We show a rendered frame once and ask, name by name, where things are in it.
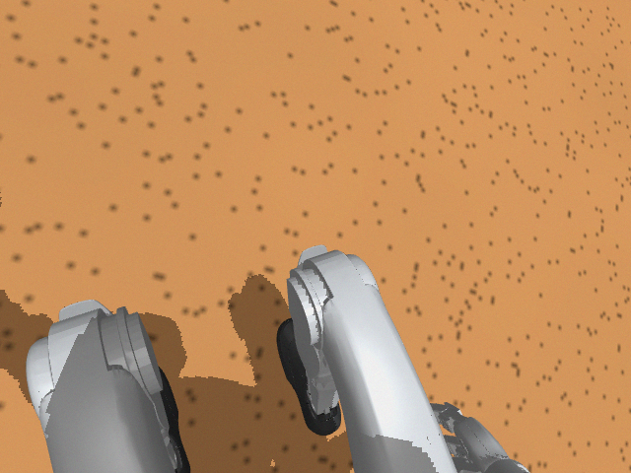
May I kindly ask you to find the right robot foot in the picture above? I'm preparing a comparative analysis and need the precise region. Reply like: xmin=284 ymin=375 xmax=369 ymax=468
xmin=277 ymin=318 xmax=341 ymax=436

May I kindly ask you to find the left robot foot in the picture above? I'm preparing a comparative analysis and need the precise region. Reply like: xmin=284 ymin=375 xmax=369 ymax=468
xmin=158 ymin=366 xmax=190 ymax=473

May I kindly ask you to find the right robot hand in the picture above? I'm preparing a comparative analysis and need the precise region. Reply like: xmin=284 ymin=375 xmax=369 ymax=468
xmin=430 ymin=402 xmax=510 ymax=473

